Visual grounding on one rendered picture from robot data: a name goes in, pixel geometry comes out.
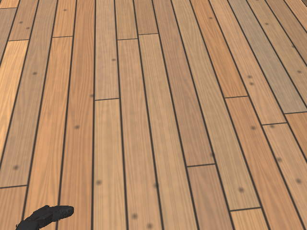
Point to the robot left hand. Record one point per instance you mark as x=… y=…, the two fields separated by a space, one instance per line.
x=44 y=216

